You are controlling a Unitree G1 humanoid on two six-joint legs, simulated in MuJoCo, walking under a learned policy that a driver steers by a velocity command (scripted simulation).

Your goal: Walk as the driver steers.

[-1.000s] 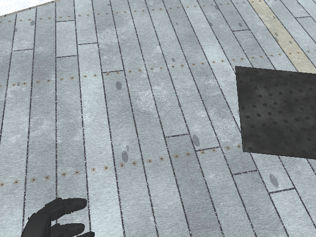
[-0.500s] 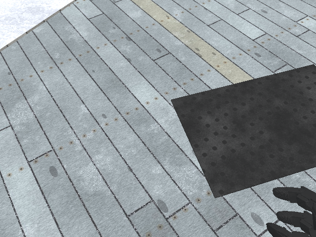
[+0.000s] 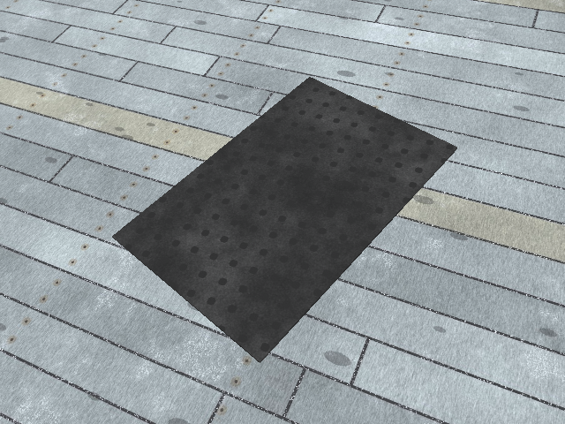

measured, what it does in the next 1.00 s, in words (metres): walks ahead, turning left: left foot, then right foot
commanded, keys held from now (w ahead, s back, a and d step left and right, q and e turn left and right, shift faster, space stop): w+e+shift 0.06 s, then w+q+shift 0.42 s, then q+shift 0.52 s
